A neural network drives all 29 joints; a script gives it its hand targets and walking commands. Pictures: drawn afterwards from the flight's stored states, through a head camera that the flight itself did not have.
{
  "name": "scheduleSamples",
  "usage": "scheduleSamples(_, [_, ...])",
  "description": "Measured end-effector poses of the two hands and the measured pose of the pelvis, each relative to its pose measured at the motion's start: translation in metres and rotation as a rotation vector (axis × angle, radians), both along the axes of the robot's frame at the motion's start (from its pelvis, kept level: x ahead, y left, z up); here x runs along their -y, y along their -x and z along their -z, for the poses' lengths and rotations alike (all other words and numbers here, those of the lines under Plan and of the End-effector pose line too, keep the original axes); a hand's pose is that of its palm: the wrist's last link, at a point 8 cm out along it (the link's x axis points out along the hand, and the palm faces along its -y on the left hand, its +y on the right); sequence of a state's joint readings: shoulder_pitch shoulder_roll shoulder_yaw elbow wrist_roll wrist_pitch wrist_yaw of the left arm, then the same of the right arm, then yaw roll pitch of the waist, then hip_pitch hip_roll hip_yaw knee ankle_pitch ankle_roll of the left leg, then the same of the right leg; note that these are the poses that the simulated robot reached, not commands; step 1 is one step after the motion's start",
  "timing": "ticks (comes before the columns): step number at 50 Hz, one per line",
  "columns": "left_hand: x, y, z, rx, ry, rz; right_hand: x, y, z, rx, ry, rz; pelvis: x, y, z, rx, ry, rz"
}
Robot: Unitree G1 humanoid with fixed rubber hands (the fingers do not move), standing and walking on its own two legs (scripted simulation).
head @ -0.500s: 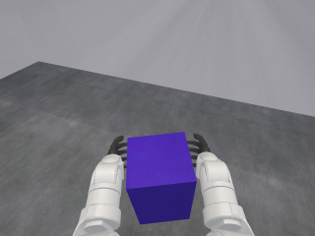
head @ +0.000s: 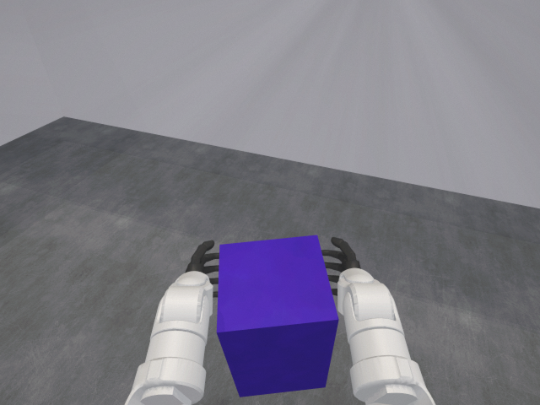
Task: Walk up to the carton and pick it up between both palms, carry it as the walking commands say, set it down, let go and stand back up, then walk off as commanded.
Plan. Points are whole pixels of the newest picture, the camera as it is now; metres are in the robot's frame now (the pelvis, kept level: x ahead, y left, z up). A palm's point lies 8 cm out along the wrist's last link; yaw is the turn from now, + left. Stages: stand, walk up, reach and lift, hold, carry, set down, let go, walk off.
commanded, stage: reach and lift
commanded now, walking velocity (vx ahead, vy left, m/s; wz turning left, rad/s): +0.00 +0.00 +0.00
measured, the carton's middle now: (276, 320) +0.29 +0.00 -0.02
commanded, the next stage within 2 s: hold in 0.30 s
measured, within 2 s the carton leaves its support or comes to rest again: neither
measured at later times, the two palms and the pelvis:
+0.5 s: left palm (198, 290) +0.29 +0.12 +0.06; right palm (355, 287) +0.30 -0.12 +0.07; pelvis -0.01 +0.00 +0.00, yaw +0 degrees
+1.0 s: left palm (199, 292) +0.29 +0.12 +0.06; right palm (356, 286) +0.30 -0.12 +0.07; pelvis -0.01 -0.01 +0.00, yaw +0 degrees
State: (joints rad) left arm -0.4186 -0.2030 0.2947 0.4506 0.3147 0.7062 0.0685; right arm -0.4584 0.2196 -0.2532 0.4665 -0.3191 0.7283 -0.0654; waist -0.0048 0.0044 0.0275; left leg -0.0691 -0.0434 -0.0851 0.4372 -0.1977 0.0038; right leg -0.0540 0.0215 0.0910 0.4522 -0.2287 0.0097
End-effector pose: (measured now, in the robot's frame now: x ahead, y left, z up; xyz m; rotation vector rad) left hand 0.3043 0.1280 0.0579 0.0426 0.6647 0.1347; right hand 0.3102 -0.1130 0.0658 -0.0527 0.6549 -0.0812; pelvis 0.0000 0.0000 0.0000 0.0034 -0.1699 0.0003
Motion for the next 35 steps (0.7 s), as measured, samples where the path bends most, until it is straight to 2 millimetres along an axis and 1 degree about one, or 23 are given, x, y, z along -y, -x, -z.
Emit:
scheduleSamples(19, [0.004, 0.011, -0.001, -0.001, -0.003, 0.004, 0.004, 0.011, -0.001, 0.003, -0.004, 0.002, 0.002, 0.011, 0.002, 0.013, -0.002, 0.001])
scheduleSamples(35, [0.007, 0.014, 0.0, -0.005, -0.01, 0.01, 0.007, 0.012, -0.001, 0.005, 0.003, -0.008, 0.005, 0.01, 0.002, 0.015, -0.002, -0.002])
